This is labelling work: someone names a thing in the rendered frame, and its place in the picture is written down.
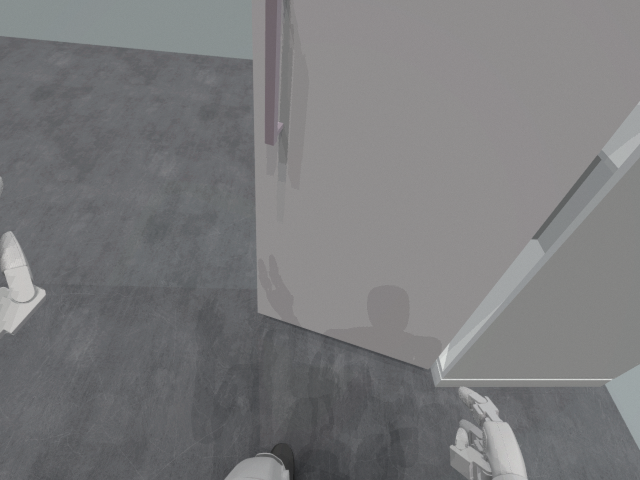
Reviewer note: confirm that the robot right hand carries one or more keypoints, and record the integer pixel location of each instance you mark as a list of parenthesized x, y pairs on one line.
[(496, 450)]

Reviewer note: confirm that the left robot foot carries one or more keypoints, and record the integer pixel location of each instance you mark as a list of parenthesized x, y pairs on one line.
[(285, 454)]

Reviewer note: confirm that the robot left thigh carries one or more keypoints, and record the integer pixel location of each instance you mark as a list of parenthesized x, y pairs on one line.
[(258, 468)]

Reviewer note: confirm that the fridge door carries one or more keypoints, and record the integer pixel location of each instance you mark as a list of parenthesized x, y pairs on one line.
[(424, 144)]

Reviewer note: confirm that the robot left hand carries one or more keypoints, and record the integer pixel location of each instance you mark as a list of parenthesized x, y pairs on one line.
[(22, 299)]

